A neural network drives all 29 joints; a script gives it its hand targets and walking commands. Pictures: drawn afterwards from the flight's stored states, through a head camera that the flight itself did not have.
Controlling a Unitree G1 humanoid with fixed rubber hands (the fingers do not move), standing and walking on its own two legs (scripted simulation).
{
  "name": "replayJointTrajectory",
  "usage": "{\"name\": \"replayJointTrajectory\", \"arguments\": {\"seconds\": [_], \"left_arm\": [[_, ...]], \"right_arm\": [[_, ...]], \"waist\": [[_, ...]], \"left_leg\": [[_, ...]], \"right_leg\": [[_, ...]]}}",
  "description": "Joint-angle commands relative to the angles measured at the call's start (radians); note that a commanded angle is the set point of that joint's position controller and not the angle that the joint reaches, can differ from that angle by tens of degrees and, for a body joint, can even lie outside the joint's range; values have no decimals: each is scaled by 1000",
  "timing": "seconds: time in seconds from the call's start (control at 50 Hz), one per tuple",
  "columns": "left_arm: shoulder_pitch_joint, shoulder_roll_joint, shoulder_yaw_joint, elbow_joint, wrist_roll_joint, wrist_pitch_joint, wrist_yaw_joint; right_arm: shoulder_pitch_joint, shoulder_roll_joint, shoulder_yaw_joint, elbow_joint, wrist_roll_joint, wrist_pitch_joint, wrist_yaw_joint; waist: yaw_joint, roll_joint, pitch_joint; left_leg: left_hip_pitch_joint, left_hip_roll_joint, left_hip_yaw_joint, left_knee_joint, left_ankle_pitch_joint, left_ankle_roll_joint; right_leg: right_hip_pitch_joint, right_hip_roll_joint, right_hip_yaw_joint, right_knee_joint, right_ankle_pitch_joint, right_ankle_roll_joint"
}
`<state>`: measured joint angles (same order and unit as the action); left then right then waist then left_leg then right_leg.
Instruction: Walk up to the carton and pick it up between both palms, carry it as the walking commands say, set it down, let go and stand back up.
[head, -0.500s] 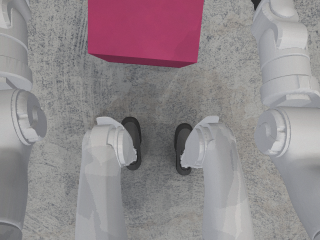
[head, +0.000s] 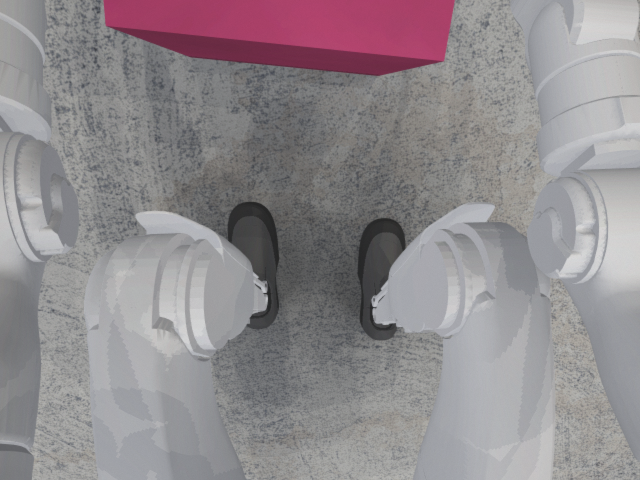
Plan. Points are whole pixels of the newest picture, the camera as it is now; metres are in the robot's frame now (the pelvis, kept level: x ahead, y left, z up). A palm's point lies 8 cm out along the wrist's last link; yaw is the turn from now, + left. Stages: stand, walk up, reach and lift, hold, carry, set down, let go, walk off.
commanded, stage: reach and lift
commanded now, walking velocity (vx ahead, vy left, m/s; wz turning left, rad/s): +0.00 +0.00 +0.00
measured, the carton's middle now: out of the picture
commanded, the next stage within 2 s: none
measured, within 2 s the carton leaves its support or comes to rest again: leaves its support in 1.76 s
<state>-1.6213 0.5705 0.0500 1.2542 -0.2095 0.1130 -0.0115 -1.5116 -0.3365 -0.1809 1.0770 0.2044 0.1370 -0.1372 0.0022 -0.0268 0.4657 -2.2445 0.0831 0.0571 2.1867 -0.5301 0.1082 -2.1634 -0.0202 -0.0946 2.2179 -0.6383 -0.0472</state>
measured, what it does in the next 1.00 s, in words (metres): stands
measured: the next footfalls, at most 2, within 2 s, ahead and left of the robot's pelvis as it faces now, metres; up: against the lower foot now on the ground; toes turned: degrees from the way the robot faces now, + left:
none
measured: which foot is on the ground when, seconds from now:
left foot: down 0.00-1.00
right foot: down 0.00-1.00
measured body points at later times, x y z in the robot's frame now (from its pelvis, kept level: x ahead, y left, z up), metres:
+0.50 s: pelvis +0.00 +0.00 -0.01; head +0.38 +0.03 +0.22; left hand +0.58 +0.25 -0.18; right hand +0.57 -0.15 -0.19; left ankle +0.13 +0.10 -0.34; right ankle +0.10 -0.10 -0.34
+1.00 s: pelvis +0.00 +0.00 -0.01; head +0.38 +0.04 +0.22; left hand +0.58 +0.22 -0.18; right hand +0.58 -0.13 -0.18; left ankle +0.13 +0.10 -0.34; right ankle +0.10 -0.10 -0.34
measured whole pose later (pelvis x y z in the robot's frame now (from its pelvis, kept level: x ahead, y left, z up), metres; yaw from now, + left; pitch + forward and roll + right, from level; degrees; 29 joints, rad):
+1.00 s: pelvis +0.00 +0.00 -0.01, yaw +0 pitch +32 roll -3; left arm -1.70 0.51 -0.07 1.31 -0.29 0.08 0.02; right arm -1.59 -0.30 -0.10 1.14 0.25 0.09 -0.19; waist 0.02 -0.04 0.52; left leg -2.24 0.08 0.05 2.21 -0.53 0.11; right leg -2.16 0.00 -0.09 2.24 -0.64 -0.03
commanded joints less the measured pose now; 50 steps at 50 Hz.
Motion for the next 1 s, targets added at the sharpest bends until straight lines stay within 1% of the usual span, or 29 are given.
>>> {"name": "replayJointTrajectory", "arguments": {"seconds": [0.0,0.12,0.18,0.28,0.42,0.68,0.74,0.8,0.84,0.98], "left_arm": [[-307,159,-2,-100,-21,-31,12],[-349,176,-21,-126,-59,-40,33],[-331,166,-26,-101,-64,-39,34],[-306,148,-28,-59,-60,-39,26],[-308,125,-33,-41,-55,-43,19],[-368,74,-57,-31,-53,-50,42],[-374,53,-62,-31,-51,-52,48],[-381,16,-81,-35,-60,-54,47],[-387,-13,-99,-42,-71,-56,43],[-398,-117,-142,-65,-92,-55,29]], "right_arm": [[-274,-142,10,-98,21,-30,-4],[-311,-166,46,-114,67,-40,-22],[-299,-156,53,-83,75,-37,-22],[-278,-135,54,-42,67,-35,-14],[-294,-113,53,-43,49,-39,-10],[-340,-69,62,-31,43,-48,-27],[-344,-53,62,-28,40,-52,-31],[-346,-28,68,-29,37,-56,-31],[-353,-2,79,-32,41,-59,-27],[-381,88,124,-57,57,-67,-5]], "waist": [[1,83,-1276],[7,83,-1349],[12,86,-1299],[9,88,-1213],[3,73,-1179],[6,80,-1191],[7,83,-1196],[-3,87,-1194],[-6,90,-1195],[-1,80,-1196]], "left_leg": [[824,-61,-147,-84,391,-64],[874,-62,-138,-35,449,-63],[845,-60,-140,-39,427,-63],[802,-57,-145,-48,396,-62],[770,-62,-147,-59,379,-58],[794,-75,-141,-72,375,-64],[804,-80,-141,-74,385,-65],[809,-83,-143,-78,393,-66],[820,-84,-146,-81,403,-66],[844,-87,-151,-92,423,-61]], "right_leg": [[417,55,81,-139,321,55],[460,60,82,-103,372,53],[434,58,86,-105,351,52],[382,56,87,-111,320,52],[382,62,84,-117,313,53],[398,81,77,-132,307,55],[394,86,75,-135,312,56],[390,91,71,-138,319,55],[384,92,69,-140,323,54],[389,97,64,-148,329,52]]}}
